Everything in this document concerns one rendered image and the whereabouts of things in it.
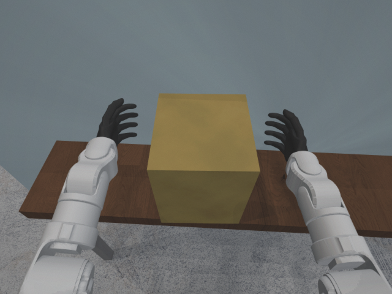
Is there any right robot hand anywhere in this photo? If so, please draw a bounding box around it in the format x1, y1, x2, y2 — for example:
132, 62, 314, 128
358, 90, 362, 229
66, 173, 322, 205
264, 109, 308, 162

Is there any left robot hand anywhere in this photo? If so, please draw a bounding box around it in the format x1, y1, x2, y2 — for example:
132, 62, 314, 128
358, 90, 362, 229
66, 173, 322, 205
97, 98, 138, 147

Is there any carton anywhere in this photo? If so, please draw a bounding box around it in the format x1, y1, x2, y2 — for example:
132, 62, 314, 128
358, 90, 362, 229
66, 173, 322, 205
147, 93, 260, 224

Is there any table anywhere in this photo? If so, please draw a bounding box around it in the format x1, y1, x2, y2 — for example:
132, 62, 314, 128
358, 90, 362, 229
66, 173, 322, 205
19, 140, 392, 260

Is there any robot left forearm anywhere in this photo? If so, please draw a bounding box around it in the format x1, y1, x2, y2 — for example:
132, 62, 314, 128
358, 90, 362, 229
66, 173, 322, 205
17, 137, 118, 294

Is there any right robot upper arm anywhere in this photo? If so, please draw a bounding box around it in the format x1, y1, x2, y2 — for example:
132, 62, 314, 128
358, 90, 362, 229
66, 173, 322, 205
318, 269, 392, 294

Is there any left robot upper arm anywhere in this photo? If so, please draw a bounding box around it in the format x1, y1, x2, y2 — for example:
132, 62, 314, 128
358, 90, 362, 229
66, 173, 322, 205
22, 255, 95, 294

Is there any robot right forearm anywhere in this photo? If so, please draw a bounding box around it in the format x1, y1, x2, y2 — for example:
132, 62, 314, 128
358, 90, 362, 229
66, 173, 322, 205
285, 151, 392, 293

